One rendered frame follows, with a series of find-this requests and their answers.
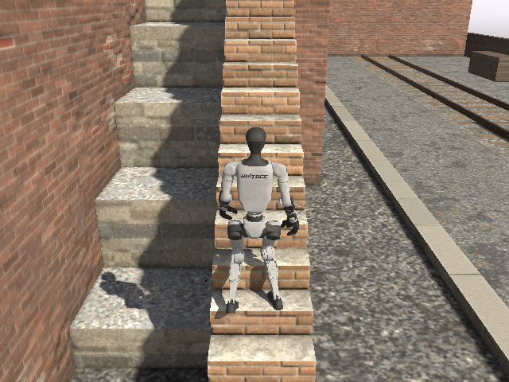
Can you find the right robot upper arm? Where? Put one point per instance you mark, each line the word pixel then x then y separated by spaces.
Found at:
pixel 280 171

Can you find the left robot forearm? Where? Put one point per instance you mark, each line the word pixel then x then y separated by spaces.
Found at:
pixel 223 205

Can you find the left robot upper arm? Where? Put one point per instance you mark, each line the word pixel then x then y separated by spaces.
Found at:
pixel 229 170

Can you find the left robot hand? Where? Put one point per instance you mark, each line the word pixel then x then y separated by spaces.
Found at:
pixel 224 215

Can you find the left robot foot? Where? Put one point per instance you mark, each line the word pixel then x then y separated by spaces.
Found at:
pixel 231 307

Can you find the right robot forearm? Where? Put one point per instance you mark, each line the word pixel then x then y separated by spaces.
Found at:
pixel 290 212

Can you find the right robot hand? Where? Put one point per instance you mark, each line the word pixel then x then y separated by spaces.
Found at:
pixel 288 225

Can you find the humanoid robot head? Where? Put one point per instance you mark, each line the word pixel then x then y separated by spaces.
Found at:
pixel 256 138

